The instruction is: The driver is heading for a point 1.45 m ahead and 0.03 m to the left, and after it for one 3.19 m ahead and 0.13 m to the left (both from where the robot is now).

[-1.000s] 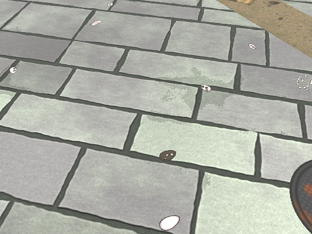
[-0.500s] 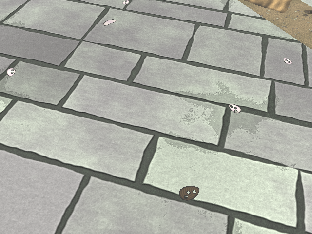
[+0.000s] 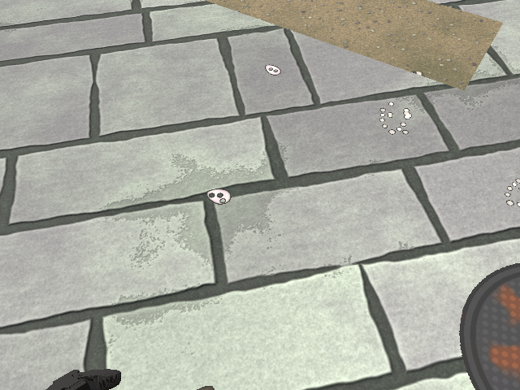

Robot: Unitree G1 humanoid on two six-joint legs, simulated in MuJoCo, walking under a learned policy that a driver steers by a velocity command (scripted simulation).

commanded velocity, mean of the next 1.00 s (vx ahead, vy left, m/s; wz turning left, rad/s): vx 0.50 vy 0.00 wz -0.21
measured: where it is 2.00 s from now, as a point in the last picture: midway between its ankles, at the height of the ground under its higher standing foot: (274, 185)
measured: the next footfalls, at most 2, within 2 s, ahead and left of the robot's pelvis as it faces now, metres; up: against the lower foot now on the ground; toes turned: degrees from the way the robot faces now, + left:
left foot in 0.40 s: +0.41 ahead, +0.09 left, +0.00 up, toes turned -13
right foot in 0.92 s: +0.65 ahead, -0.20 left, +0.00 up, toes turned -12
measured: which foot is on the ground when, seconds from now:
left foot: up 0.00-0.38, down 0.40-0.92, up 0.94-1.00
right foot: down 0.00-0.40, up 0.42-0.90, down 0.92-1.00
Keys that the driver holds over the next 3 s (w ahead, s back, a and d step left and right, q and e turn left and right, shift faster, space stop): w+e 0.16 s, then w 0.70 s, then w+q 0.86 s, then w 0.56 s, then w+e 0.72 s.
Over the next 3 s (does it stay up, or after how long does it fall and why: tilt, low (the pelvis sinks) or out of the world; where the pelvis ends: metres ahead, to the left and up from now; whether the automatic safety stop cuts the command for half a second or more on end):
stays up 1.61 0.09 0.00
